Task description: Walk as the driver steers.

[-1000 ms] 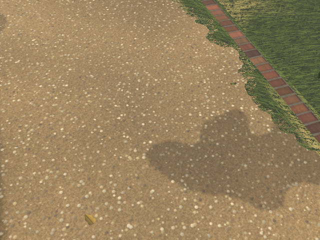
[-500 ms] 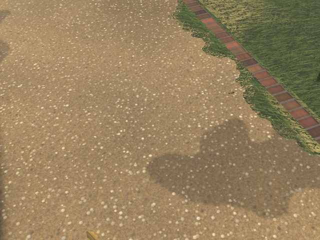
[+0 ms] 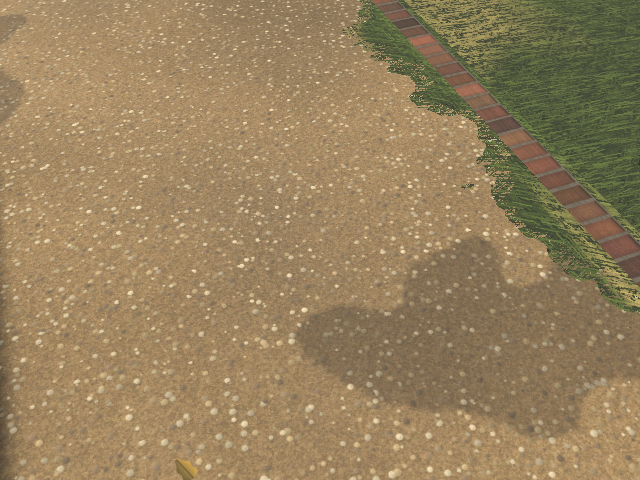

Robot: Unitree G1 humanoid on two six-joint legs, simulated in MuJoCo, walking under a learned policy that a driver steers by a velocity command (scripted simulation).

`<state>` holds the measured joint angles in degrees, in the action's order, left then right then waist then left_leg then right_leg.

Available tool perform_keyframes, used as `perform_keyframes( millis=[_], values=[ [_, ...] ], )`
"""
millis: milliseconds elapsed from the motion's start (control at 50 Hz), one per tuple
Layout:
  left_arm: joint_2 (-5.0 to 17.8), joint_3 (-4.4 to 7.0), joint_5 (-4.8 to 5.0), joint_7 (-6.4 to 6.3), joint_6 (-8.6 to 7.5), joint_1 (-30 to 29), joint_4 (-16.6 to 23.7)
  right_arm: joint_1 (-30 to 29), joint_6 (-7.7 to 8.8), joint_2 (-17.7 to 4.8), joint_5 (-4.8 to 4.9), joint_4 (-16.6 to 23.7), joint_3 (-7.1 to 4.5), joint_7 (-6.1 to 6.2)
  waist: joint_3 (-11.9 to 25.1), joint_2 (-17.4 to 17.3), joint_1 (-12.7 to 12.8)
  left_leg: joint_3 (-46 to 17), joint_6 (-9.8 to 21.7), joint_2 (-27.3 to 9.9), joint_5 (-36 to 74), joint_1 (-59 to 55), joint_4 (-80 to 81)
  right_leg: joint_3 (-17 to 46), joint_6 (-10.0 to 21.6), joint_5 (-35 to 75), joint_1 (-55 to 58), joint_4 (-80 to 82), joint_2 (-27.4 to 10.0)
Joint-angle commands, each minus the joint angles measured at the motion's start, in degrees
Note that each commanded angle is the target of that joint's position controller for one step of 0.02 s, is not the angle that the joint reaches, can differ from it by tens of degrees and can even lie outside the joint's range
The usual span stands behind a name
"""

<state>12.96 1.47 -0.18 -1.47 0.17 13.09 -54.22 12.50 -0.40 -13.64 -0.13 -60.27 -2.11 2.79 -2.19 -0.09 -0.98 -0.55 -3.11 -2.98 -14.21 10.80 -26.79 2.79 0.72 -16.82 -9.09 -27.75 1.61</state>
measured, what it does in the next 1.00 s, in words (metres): walks ahead: right foot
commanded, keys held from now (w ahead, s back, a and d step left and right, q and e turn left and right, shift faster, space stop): no key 0.22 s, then w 0.58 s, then no key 0.18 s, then q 0.02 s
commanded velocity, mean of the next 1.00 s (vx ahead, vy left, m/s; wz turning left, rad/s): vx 0.24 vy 0.00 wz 0.00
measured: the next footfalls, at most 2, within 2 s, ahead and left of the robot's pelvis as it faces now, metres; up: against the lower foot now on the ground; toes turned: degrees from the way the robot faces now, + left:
right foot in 0.90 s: +0.43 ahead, -0.09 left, +0.00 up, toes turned -2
left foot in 1.42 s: +0.40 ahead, +0.15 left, +0.00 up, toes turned +15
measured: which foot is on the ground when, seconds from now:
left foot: down 0.00-0.92, up 0.94-1.00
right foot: down 0.00-0.46, up 0.48-0.88, down 0.90-1.00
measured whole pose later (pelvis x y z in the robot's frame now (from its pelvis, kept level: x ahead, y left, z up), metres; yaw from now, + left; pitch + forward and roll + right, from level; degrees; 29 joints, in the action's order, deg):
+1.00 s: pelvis +0.28 +0.00 -0.01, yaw +1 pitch +1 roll +0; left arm 13.8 2.1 0.2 2.1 -5.4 -0.8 -51.3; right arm 23.6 4.1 -12.9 0.8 -60.0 -1.3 0.8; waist -4.1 -0.4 -2.6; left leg -4.1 -1.0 1.2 -32.0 11.1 -63.7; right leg -3.4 3.4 -5.9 -26.0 -30.5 1.5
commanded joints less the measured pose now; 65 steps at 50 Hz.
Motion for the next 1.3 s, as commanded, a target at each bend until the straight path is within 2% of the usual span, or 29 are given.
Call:
perform_keyframes(
  millis=[20,220,260,320,360,400,440,460,480,500,520,540,600,640,700,820,860,900,920,940,960,980,1000,1020,1060,1100,1160,1220,1300],
  values=[
    [6.1,1.08,0.07,-0.26,-0.52,1.0,0.9,1.7,0.35,-6.1,0.01,0.8,-0.99,0.25,0.1,0.3,0.0,0.6,0.7,0.4,8.0,-1.4,3.1,1.8,0.8,11.4,-3.1,5.6,-2.3],
    [5.5,0.59,0.20,-0.44,-0.40,2.2,-2.6,3.3,0.29,-4.9,0.05,-1.3,-0.48,0.36,-0.5,0.1,0.3,0.9,0.9,0.7,7.4,-0.9,3.2,1.1,0.6,10.4,-3.5,5.8,-1.9],
    [5.9,0.78,0.58,-0.71,-0.08,3.4,-3.6,4.6,0.14,-4.1,0.44,-2.1,-0.35,0.49,0.1,1.2,0.6,3.5,1.5,3.2,-5.8,0.0,0.8,1.0,1.8,-7.0,-3.9,6.8,-1.1],
    [9.3,1.87,1.34,-0.70,-0.60,5.5,-3.3,1.9,1.30,-3.1,0.67,-0.1,-0.18,0.29,-6.3,6.7,2.3,5.2,3.2,4.8,-17.1,10.2,-8.1,11.5,7.0,-31.3,-7.9,12.9,-7.8],
    [11.6,2.82,1.84,-0.45,-1.77,7.4,-3.7,1.0,3.31,-1.4,1.08,1.0,0.24,-0.84,-7.7,11.7,2.9,3.0,4.6,2.9,-11.7,13.4,-17.4,23.7,12.1,-33.2,-8.2,18.2,-16.1],
    [10.4,2.58,1.99,-0.21,-2.61,3.5,-2.3,2.7,4.95,-1.5,1.96,1.3,0.17,-1.97,-8.7,10.9,0.3,1.4,7.3,1.0,-13.7,12.2,-14.2,23.5,12.2,-27.8,-9.2,17.5,-17.1],
    [8.8,2.14,2.58,0.09,-2.59,-2.6,-0.2,11.6,5.82,-2.0,1.67,-2.3,-0.48,-2.41,-6.8,6.5,-4.6,3.2,8.1,3.1,-4.9,-4.8,1.0,12.6,7.6,-17.6,-16.0,10.0,-10.2],
    [6.1,1.41,1.98,0.29,-2.95,-3.7,0.6,17.9,5.82,-4.6,0.98,-4.3,-1.39,-2.40,-3.5,-1.4,-6.2,-5.5,8.4,-1.9,-5.0,-13.7,4.9,5.1,4.6,-9.4,-20.9,-3.3,-5.1],
    [3.2,0.73,1.51,0.17,-3.86,-4.4,2.7,25.2,6.11,-12.0,1.22,-5.2,-3.18,-2.83,-0.3,-17.0,-7.6,-28.2,14.6,-14.3,-13.3,-20.5,15.0,-3.8,0.9,-9.5,-30.2,-21.7,2.0],
    [5.0,1.25,2.42,0.11,-4.82,-4.4,3.2,24.0,6.79,-10.9,0.13,-4.7,-2.37,-3.30,-1.5,-14.9,-5.9,-40.8,18.8,-20.2,-17.8,-18.2,18.7,0.9,1.3,-15.2,-35.3,-33.5,0.9],
    [5.7,1.41,3.19,0.59,-5.49,-3.4,2.7,18.9,7.37,-7.4,0.25,-3.0,-1.38,-3.26,-5.6,-8.7,-3.2,-36.3,18.2,-19.5,-16.7,-16.3,18.3,3.0,2.5,-10.7,-38.8,-39.3,-2.6],
    [5.5,1.40,3.15,1.08,-5.98,-2.3,1.7,16.0,7.63,-5.7,0.45,-1.7,-0.88,-3.41,-6.1,-6.5,-2.1,-29.2,16.1,-16.4,-13.8,-15.8,18.3,2.4,3.5,-5.0,-39.4,-40.0,-4.7],
    [6.6,2.46,1.70,1.96,-6.50,-5.1,1.8,15.7,6.81,-2.5,0.23,-1.1,0.37,-3.58,-4.6,-5.7,-1.9,-14.2,11.9,-10.4,6.6,-16.2,18.8,-0.8,3.3,4.7,-36.9,-33.3,-7.6],
    [4.1,2.05,1.53,2.60,-5.99,-7.2,2.5,18.2,6.08,-3.0,-0.03,-1.2,0.51,-2.93,-3.5,-5.8,-2.3,-9.6,12.2,-9.1,16.1,-16.3,18.6,-3.1,1.7,7.3,-36.1,-29.2,-7.2],
    [1.9,0.94,1.56,2.85,-5.65,-15.5,5.8,17.8,5.41,-5.4,-0.29,-0.1,0.32,-1.88,-5.4,-4.7,-3.3,-5.9,12.6,-7.9,17.7,-11.1,20.6,-5.0,-0.1,12.9,-32.6,-16.5,-5.7],
    [3.9,0.64,2.00,4.05,-5.89,-23.0,9.6,19.4,5.19,-7.0,0.83,-0.7,-0.66,-1.35,-7.9,-5.6,-2.6,-2.9,12.1,-10.3,23.3,-12.3,20.4,-5.2,2.0,17.9,-25.7,-3.4,-3.6],
    [6.3,1.75,1.46,4.21,-6.36,-18.4,8.9,17.9,4.49,-8.2,0.30,-0.2,-1.17,-1.24,-3.0,-7.3,0.9,-1.6,10.0,-10.4,43.4,-15.2,12.4,-6.0,3.7,16.9,-17.4,-2.5,-0.9],
    [10.1,3.85,1.21,3.61,-6.40,-2.3,3.7,15.8,3.71,-8.2,-0.05,0.9,-1.14,-1.36,7.4,-7.7,8.8,0.5,6.5,-6.6,53.3,-11.5,-6.1,-6.6,6.4,24.1,3.1,-0.7,0.7],
    [14.0,4.58,-0.24,2.90,-6.06,6.5,1.5,16.2,3.90,-6.4,-1.07,2.7,-0.39,-1.51,15.3,-1.0,10.4,1.1,4.3,-3.0,32.6,2.2,-22.5,4.7,9.8,40.1,21.5,-5.0,-10.3],
    [16.2,4.44,-0.99,3.20,-5.55,8.5,0.4,26.9,4.45,2.4,-0.53,1.3,1.96,-2.26,28.1,15.5,4.9,-1.2,1.1,8.1,-22.8,18.0,-45.9,29.2,22.4,49.2,38.1,-1.3,-27.4],
    [11.8,3.58,-0.11,3.37,-5.11,6.5,0.6,24.4,5.37,-3.0,0.72,-0.2,0.45,-2.36,27.6,8.0,6.7,-10.1,1.7,6.9,-23.7,17.7,-52.5,30.2,20.9,45.1,30.2,3.1,-24.3],
    [9.6,2.67,0.59,3.25,-5.16,-1.2,1.9,17.9,5.70,-4.8,2.14,2.2,-0.26,-2.23,16.3,7.5,4.5,-7.0,2.0,3.8,-20.5,21.8,-52.0,19.8,18.4,44.1,20.3,4.7,-21.8],
    [7.2,1.89,0.61,3.22,-5.48,-6.1,2.7,14.5,5.54,-4.8,2.02,2.8,-0.38,-1.51,11.2,2.1,2.7,-5.2,1.9,0.9,-16.4,20.4,-48.9,13.5,16.1,44.4,11.3,6.8,-19.7],
    [5.4,1.28,0.39,3.31,-5.92,-8.5,2.8,13.3,4.81,-5.0,1.61,2.8,-1.06,-0.79,8.2,0.7,1.2,-4.7,1.5,-0.5,-14.3,17.9,-45.9,9.0,14.8,44.3,4.0,8.9,-18.0],
    [4.3,0.90,-1.36,3.46,-6.57,-9.9,1.4,15.4,2.69,-2.6,1.31,2.7,-1.32,-0.21,7.0,2.8,-1.7,-4.8,1.7,-2.1,-11.3,8.9,-41.0,3.1,13.7,42.2,-6.1,12.2,-15.8],
    [6.3,1.21,-2.08,2.88,-6.72,-11.2,1.0,14.2,1.13,-1.9,1.13,4.5,-1.54,0.42,5.5,4.9,-3.0,-3.4,1.2,-1.7,-10.2,7.8,-35.4,-0.4,14.5,40.7,-10.7,14.1,-15.4],
    [10.3,2.44,-1.31,0.81,-5.30,-10.6,1.2,8.3,-0.26,-4.2,0.63,8.5,-2.26,0.55,5.7,4.9,-1.9,-2.6,0.8,-2.8,-5.5,12.0,-29.6,-0.9,15.3,28.5,-8.7,16.2,-17.3],
    [11.3,2.94,-0.55,-0.87,-3.69,-9.9,1.5,3.1,-1.00,-5.3,0.84,11.5,-2.79,-0.13,4.4,4.8,-0.4,-1.6,0.9,-3.6,-2.1,14.4,-25.4,-1.2,14.7,14.3,-7.0,18.5,-18.2],
    [12.3,3.52,0.10,-1.80,-1.77,-8.2,2.0,-1.3,-1.08,-5.6,1.02,14.3,-3.21,-1.11,3.8,3.7,1.2,0.8,1.2,-2.7,-4.0,15.6,-19.6,-2.6,13.7,12.0,-1.6,16.7,-19.3]
  ],
)
Velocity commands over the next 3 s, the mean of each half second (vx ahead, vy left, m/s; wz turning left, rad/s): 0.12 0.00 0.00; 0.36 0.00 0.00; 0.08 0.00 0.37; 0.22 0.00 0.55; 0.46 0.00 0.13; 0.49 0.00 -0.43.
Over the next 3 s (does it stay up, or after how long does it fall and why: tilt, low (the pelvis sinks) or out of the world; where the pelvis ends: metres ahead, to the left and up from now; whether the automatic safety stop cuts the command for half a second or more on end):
stays up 0.91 0.32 -0.01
